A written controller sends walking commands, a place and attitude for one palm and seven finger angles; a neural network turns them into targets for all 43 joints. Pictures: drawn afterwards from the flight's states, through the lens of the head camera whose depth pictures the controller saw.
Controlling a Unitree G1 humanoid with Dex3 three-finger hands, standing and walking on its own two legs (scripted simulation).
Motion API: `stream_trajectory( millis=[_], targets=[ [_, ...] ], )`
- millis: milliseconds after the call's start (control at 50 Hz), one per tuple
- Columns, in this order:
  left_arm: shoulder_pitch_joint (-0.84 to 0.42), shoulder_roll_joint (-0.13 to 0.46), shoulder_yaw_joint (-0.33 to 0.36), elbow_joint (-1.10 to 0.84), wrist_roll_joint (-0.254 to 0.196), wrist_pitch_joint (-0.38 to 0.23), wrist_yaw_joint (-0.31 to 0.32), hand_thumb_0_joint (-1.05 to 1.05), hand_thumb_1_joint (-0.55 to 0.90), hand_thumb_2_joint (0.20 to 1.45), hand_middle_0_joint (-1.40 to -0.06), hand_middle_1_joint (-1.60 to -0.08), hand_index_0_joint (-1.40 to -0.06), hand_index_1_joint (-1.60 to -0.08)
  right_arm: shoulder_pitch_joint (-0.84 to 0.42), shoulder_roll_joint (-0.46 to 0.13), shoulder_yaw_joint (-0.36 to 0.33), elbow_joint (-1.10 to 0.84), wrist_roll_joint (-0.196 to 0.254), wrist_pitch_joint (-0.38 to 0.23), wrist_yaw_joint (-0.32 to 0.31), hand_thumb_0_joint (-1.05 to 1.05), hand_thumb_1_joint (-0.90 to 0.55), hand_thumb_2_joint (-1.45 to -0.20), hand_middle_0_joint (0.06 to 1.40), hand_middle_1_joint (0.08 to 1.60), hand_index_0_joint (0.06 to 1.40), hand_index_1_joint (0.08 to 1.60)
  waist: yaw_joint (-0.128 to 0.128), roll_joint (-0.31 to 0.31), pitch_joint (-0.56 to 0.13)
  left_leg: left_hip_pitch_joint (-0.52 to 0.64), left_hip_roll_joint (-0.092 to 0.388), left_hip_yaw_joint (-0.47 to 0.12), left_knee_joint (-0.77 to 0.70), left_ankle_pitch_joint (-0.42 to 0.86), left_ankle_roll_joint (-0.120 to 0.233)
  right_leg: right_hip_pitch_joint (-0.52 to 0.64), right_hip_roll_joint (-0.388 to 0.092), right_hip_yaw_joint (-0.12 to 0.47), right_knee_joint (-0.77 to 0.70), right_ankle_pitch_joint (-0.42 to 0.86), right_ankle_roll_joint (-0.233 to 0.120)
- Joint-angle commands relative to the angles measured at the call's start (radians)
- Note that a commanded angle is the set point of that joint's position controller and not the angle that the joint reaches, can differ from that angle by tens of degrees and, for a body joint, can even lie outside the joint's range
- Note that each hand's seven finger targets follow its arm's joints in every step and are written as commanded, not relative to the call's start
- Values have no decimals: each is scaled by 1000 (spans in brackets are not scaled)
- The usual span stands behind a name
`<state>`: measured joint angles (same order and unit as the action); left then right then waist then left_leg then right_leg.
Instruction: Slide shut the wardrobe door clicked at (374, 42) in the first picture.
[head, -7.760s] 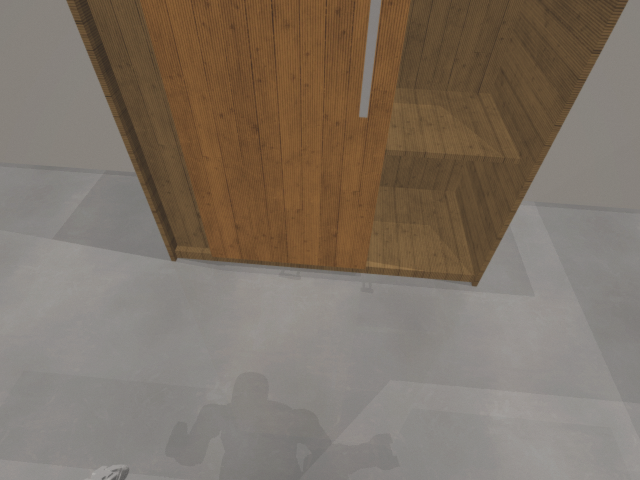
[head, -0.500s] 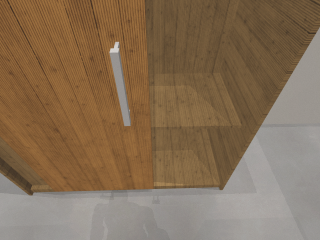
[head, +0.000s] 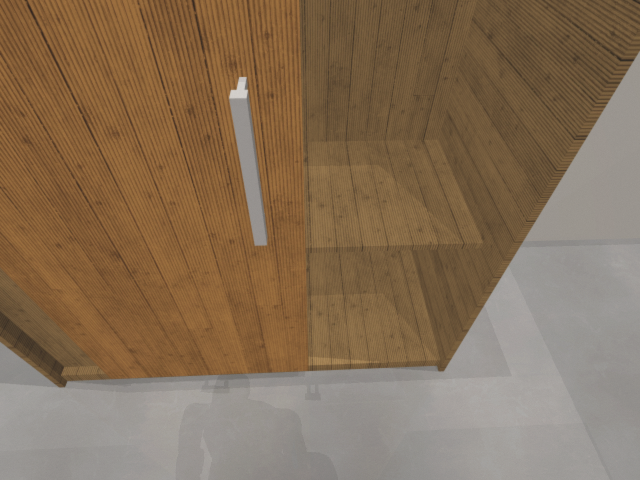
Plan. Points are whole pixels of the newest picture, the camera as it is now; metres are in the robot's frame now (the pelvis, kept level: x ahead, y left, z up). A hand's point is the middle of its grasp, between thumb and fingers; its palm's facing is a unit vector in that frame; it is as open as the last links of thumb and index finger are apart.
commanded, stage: come to a stop and stand still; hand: left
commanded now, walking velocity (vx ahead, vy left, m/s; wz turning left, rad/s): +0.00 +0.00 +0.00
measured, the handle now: (252, 171) +0.52 +0.14 +0.10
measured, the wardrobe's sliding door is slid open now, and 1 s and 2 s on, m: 0.43 0.43 0.43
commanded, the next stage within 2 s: look again from close up in 0.40 s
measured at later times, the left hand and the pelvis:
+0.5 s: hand out of the picture -0.01 +0.18 -0.18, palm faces +0.04 -0.98 -0.19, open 7.4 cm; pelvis +0.00 +0.02 +0.00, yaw +0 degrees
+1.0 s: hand out of the picture +0.01 +0.21 -0.18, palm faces +0.00 -0.98 -0.21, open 7.4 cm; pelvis +0.00 +0.04 -0.01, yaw -1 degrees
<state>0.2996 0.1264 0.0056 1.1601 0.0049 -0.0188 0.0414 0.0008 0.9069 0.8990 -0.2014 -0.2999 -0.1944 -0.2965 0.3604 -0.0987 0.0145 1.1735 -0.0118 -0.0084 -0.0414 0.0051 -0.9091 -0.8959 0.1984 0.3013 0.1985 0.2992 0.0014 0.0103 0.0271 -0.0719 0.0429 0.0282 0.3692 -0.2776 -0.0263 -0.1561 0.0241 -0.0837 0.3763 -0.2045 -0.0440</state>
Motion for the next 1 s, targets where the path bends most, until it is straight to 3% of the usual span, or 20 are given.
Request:
stream_trajectory(
  millis=[0, 180, 300, 460, 480, 500, 520, 540, 560, 600, 680, 740, 820, 980],
  targets=[
    [68, 89, 12, -15, -4, -10, 2, 0, 900, 900, -200, -300, -200, -300, 84, -96, -20, -19, 4, -19, -11, 0, -900, -900, 200, 300, 200, 300, 5, 1, 54, -98, 72, -63, -74, 182, 39, 35, -131, 113, -45, 171, 2],
    [57, 96, 11, -18, -1, -5, 2, 0, 900, 900, -200, -300, -200, -300, 73, -104, -20, -24, 4, -18, -10, 0, -900, -900, 200, 300, 200, 300, 6, 13, 99, -113, 72, -67, -90, 156, 44, 4, -128, 112, -44, 130, 8],
    [51, 106, 13, -23, 0, -8, 0, 0, 900, 900, -200, -300, -200, -300, 56, -123, -23, -35, 3, -24, -10, 0, -900, -900, 200, 300, 200, 300, 2, 12, 48, -75, 74, -69, -80, 210, 48, 18, -131, 112, -33, 180, 9],
    [36, 125, 16, -20, 1, -11, 0, 0, 900, 900, -200, -300, -200, -300, 29, -145, -27, -43, 5, -26, -11, 0, -900, -900, 200, 300, 200, 300, 0, 6, 35, -58, 76, -68, -79, 243, 48, 29, -136, 113, -29, 220, 8],
    [121, 126, 6, -1, 14, -33, 39, 0, 900, 900, -200, -300, -200, -300, -94, -149, -25, -115, 11, -39, 10, 0, -900, -900, 200, 300, 200, 300, 47, -27, 63, -172, 80, 8, 158, 249, 20, 8, -199, 158, 28, 635, 28],
    [105, 166, 14, -39, 9, -39, 31, 0, 900, 900, -200, -300, -200, -300, -7, -102, -26, -143, 7, -20, 9, 0, -900, -900, 200, 300, 200, 300, -19, -39, -23, -162, 20, -35, 121, -34, 27, 46, -243, 217, 19, 497, -8],
    [67, 176, 14, -51, 5, -38, 17, 0, 900, 900, -200, -300, -200, -300, -20, -101, -24, -139, -2, -9, 12, 0, -900, -900, 200, 300, 200, 300, -7, -8, 14, -158, 17, -22, 89, -46, 39, 8, -224, 193, 17, 359, -20],
    [49, 148, 5, -57, 5, -37, 10, 0, 900, 900, -200, -300, -200, -300, 2, -106, -21, -136, -2, -13, 15, 0, -900, -900, 200, 300, 200, 300, -21, 1, -16, -143, 21, -29, 80, -11, 41, -26, -192, 175, 9, 156, -25],
    [33, 130, 3, -66, 5, -37, 6, 0, 900, 900, -200, -300, -200, -300, 28, -112, -19, -132, -6, -20, 18, 0, -900, -900, 200, 300, 200, 300, -30, 17, -28, -135, 33, -49, 66, 59, 48, -40, -162, 154, 32, 95, -22],
    [29, 116, -3, -74, 4, -29, 1, 0, 900, 900, -200, -300, -200, -300, 21, -130, -16, -137, -4, -29, 14, 0, -900, -900, 200, 300, 200, 300, -19, 48, -24, -140, 60, -69, 45, 166, 61, -22, -133, 123, 71, 131, -11],
    [27, 110, -6, -72, 3, -17, -5, 0, 900, 900, -200, -300, -200, -300, 3, -147, -14, -141, -3, -30, 10, 0, -900, -900, 200, 300, 200, 300, -9, -5, 37, -168, 62, -75, 16, 155, 67, -36, -124, 113, 74, 110, 0],
    [24, 114, -7, -76, 3, -10, -7, 0, 900, 900, -200, -300, -200, -300, -1, -156, -12, -133, -4, -32, 10, 0, -900, -900, 200, 300, 200, 300, -1, 4, 75, -183, 62, -84, -14, 143, 69, -48, -121, 109, 74, 82, 6],
    [22, 119, -4, -77, 3, -6, -7, 0, 900, 900, -200, -300, -200, -300, 2, -159, -10, -121, -4, -35, 8, 0, -900, -900, 200, 300, 200, 300, 3, 18, 83, -186, 64, -84, -40, 140, 70, -39, -118, 107, 75, 81, 8],
    [21, 125, 3, -77, 2, -6, -5, 0, 900, 900, -200, -300, -200, -300, 3, -166, -11, -94, -3, -42, 4, 0, -900, -900, 200, 300, 200, 300, 5, 8, 31, -130, 65, -71, -35, 221, 69, -13, -125, 113, 87, 152, 9]
  ],
)
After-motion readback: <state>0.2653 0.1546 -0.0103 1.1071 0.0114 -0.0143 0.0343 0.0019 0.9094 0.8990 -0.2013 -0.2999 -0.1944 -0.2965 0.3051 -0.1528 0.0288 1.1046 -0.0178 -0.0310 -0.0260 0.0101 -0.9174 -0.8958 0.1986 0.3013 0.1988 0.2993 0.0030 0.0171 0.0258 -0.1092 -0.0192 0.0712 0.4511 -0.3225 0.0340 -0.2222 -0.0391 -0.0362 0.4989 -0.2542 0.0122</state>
